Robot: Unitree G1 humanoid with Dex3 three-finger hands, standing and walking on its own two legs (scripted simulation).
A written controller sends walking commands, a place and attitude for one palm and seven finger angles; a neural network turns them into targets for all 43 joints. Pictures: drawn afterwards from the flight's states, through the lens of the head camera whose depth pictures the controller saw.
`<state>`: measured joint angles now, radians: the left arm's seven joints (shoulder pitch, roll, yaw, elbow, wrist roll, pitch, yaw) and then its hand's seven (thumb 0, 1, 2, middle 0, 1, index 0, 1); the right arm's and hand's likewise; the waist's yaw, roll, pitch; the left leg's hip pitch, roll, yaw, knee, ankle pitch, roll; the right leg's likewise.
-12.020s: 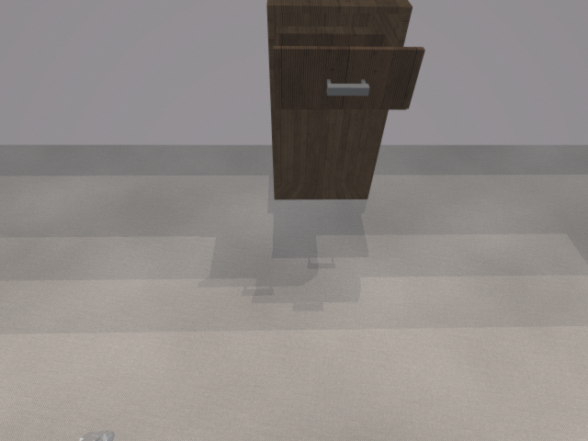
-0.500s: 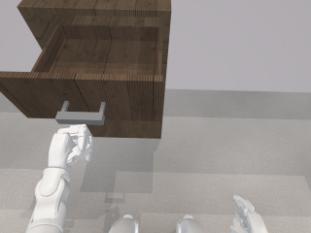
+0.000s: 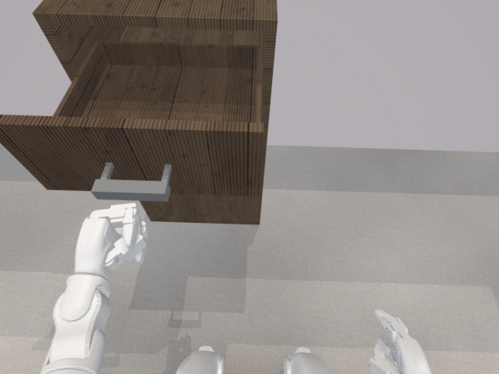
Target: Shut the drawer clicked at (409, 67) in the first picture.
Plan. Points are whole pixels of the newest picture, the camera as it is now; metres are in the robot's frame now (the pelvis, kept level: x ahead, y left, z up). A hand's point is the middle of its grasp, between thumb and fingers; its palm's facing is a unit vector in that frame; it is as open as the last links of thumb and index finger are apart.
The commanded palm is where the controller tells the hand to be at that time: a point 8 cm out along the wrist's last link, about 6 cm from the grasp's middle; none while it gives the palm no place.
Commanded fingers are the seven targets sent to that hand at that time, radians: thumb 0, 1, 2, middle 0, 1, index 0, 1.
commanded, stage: push the drawer shut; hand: left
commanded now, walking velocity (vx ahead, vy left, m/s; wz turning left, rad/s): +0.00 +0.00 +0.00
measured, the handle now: (135, 179) +0.41 +0.21 +0.05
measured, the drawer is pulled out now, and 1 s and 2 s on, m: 0.27 0.17 0.04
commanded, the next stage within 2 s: none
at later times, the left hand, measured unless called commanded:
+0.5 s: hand (149, 207) +0.36 +0.18 +0.04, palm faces +0.02 -1.00 -0.04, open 3.1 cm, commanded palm +0.35 +0.23 +0.05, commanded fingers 0.00 0.90 0.90 -1.40 -1.60 -1.40 -1.60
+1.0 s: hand (158, 172) +0.43 +0.18 +0.04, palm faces +0.02 -1.00 -0.04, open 3.2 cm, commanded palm +0.42 +0.23 +0.05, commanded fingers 0.00 0.90 0.90 -1.40 -1.60 -1.40 -1.60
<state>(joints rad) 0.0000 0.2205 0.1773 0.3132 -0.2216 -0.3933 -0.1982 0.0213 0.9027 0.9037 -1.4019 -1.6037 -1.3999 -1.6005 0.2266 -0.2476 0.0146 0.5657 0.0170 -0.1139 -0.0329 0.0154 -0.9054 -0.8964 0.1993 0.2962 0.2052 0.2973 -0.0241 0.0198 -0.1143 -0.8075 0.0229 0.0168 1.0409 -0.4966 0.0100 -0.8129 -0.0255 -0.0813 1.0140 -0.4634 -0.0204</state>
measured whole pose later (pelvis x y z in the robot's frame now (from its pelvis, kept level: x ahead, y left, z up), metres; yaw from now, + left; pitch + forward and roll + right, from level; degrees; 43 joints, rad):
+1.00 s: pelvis -0.01 +0.00 -0.01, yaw -1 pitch +19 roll -1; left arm -0.62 0.34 0.30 0.94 -0.14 -0.45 -0.18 0.01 0.90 0.94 -1.40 -1.60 -1.40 -1.60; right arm 0.31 -0.26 0.02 0.64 0.00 -0.02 -0.02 0.01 -0.91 -0.90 0.20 0.30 0.21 0.30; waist -0.09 0.02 -0.11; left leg -0.92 0.03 0.02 1.07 -0.48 0.02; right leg -0.93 -0.02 -0.07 1.03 -0.43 -0.02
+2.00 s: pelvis -0.01 +0.01 -0.02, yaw -3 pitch +27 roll -4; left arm -1.06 0.59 0.44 1.27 -0.02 -0.38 -0.19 0.01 0.87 0.93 -1.40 -1.60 -1.40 -1.60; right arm 0.38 -0.27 0.06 0.62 -0.05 0.07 0.01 0.01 -0.91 -0.90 0.20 0.30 0.21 0.30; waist -0.23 0.03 -0.09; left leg -1.11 0.06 0.01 1.15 -0.51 0.03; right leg -1.09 0.01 -0.09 1.05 -0.43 -0.01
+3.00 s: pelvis -0.04 +0.02 -0.05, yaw -3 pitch +33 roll -8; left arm -1.45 0.83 0.37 1.41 0.09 -0.23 -0.17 0.08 0.72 0.96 -1.40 -1.60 -1.40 -1.60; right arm 0.44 -0.26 0.12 0.64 -0.09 0.00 0.01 0.00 -0.91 -0.90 0.20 0.30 0.21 0.30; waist -0.35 0.05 -0.07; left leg -1.35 0.06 -0.06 1.26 -0.48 0.03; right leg -1.28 0.01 -0.14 1.10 -0.39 -0.01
